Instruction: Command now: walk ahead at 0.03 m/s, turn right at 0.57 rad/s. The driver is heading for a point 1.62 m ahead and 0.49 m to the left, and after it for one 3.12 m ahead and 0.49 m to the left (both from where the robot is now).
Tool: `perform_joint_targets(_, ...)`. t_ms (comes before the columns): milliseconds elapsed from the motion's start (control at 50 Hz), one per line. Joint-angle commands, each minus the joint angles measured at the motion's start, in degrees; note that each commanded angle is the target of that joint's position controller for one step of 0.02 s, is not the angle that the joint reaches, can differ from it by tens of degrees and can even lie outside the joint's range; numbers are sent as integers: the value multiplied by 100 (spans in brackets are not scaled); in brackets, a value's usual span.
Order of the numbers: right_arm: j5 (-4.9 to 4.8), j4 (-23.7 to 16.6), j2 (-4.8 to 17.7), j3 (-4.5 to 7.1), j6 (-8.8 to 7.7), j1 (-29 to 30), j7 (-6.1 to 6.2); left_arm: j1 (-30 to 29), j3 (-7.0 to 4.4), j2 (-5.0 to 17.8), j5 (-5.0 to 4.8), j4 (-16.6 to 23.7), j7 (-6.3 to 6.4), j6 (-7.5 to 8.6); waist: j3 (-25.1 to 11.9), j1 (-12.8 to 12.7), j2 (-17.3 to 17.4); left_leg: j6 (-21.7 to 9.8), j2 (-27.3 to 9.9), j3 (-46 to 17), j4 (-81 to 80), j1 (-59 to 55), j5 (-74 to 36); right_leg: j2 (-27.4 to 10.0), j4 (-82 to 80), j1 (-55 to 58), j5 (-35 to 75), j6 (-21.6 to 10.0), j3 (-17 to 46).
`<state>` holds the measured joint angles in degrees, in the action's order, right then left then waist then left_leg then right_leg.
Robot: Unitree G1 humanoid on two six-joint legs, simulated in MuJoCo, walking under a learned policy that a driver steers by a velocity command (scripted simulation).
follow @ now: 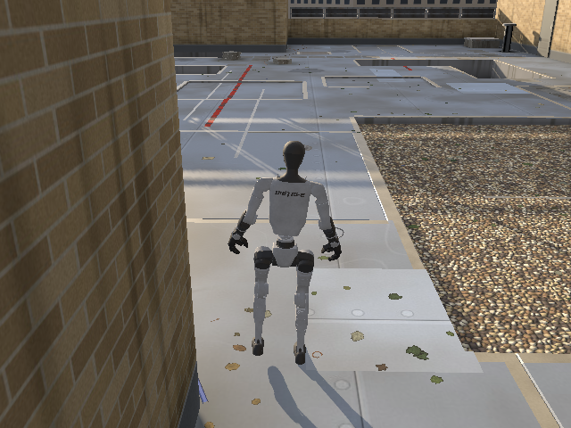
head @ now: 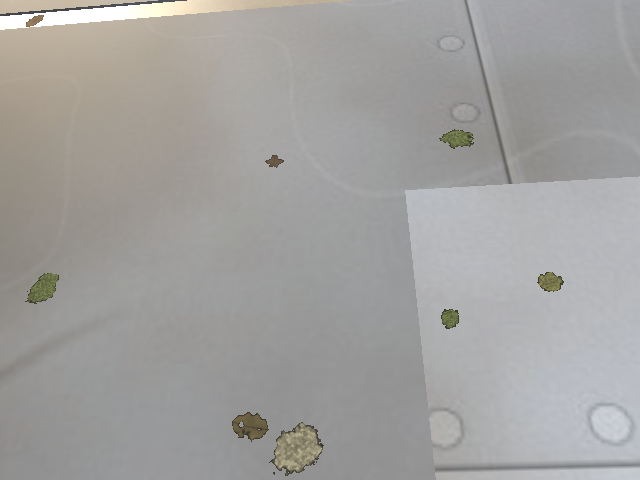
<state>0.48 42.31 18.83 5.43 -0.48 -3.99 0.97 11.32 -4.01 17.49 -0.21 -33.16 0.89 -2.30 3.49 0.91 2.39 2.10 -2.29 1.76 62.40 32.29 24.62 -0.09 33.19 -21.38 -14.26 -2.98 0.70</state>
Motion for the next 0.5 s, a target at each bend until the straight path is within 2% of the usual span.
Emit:
perform_joint_targets(20,40,-275,493,90,-56,-8,23,-374,-198,810,7,520,124,124,-1149,94,-869,62,-61,-385,657,637,-479,-1301,-1257,1409,2398,-1018,1540)
perform_joint_targets(60,-12,-192,392,46,-30,-126,-13,-350,-153,750,68,487,151,129,-1178,96,-808,158,20,-328,434,375,-692,-1180,-1257,1394,2622,-1040,1331)
perform_joint_targets(120,-31,-170,234,-50,4,-55,3,-262,-110,702,79,375,144,110,-1099,-49,-889,247,-36,-383,-440,160,-737,-1204,-1243,1633,2572,-1094,1372)
perform_joint_targets(200,-44,-142,228,-92,5,-55,-46,-339,-90,706,91,245,91,60,-845,-144,-1034,220,-39,-313,-1375,-581,-487,-1160,-1177,1282,2218,-1127,1440)
perform_joint_targets(220,-64,-62,217,-111,23,-162,-57,-448,-37,550,109,281,61,81,-812,-196,-1067,208,-57,-307,-1680,-756,-552,-1126,-1110,1247,2307,-1145,1409)
perform_joint_targets(260,-90,-51,122,-141,13,-187,-92,-379,4,470,39,124,1,101,-802,-183,-1067,168,8,-247,-2147,-1185,-608,-1121,-889,1174,2644,-1083,1539)
perform_joint_targets(280,-40,24,78,-156,6,-332,-116,-462,51,378,2,103,-2,123,-799,-94,-999,128,22,-201,-2535,-1517,-861,-1072,-784,1062,2655,-1025,1523)
perform_joint_targets(300,-10,101,-19,-183,-26,-521,-149,-563,93,280,-51,54,-8,146,-754,98,-915,36,59,-141,-3342,-1978,-1516,-920,-677,872,2402,-852,1474)
perform_joint_targets(320,94,155,25,-207,-71,-635,-177,-430,142,133,-62,-45,-8,189,-714,149,-661,-68,-91,-373,-4011,-2464,-2680,-660,-559,692,1887,-526,1394)
perform_joint_targets(340,165,132,506,-121,-106,-574,-158,46,136,84,84,-104,5,219,-779,-252,164,-267,-714,-1039,-3852,-2697,-4174,-76,-56,611,752,-141,1017)
perform_joint_targets(360,126,90,464,-149,-104,-208,-138,265,109,124,164,-189,21,197,-747,-489,763,-777,-986,-1176,-3860,-2236,-4064,166,-173,742,-306,106,731)
perform_joint_targets(380,72,25,219,-198,-119,44,-138,-5,89,273,201,-177,54,157,-614,-378,695,-892,-894,-1146,-4017,-1826,-3016,92,-370,966,-178,203,667)
perform_joint_targets(400,53,68,71,-249,-156,34,-163,-265,81,253,189,-184,91,124,-565,-263,459,-697,-601,-1020,-4064,-1623,-2177,58,-494,1231,224,203,649)
perform_joint_targets(420,4,84,186,-234,-189,-72,-181,-472,51,292,148,-179,134,73,-498,-135,281,-564,-430,-927,-4058,-1512,-2021,84,-395,1324,465,164,613)
perform_joint_targets(440,-55,45,484,-159,-217,-71,-181,-533,3,375,122,-133,171,19,-395,-125,363,-580,-437,-1043,-4074,-1434,-2087,122,-288,1299,545,135,544)
perform_joint_targets(460,-107,-1,679,-96,-223,-65,-163,-480,-34,404,114,-131,205,-8,-380,-153,500,-684,-513,-1261,-4107,-1408,-2222,162,-147,1258,459,144,423)
perform_joint_targets(500,-164,-94,707,-40,-167,-124,-95,-329,-70,316,96,-168,243,1,-405,-146,681,-993,-680,-1726,-4083,-1521,-2541,307,159,994,111,210,167)
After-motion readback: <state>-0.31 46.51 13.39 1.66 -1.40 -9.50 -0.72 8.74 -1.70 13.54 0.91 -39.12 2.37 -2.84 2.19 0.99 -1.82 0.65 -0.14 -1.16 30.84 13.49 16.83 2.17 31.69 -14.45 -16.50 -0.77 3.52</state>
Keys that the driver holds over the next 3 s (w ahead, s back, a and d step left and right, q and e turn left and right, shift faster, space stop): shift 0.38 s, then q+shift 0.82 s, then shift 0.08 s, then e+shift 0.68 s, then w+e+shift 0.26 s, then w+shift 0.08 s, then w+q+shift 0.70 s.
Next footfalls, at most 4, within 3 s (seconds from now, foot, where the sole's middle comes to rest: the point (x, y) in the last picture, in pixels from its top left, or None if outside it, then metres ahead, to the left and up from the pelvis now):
0.32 left None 0.08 0.15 -0.77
1.06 left None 0.02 0.18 -0.77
1.52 right None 0.16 0.00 -0.77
1.84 left None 0.05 0.22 -0.77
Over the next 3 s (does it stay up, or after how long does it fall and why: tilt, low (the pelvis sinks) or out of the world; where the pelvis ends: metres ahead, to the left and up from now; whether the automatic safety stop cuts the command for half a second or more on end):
stays up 0.65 -0.01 -0.04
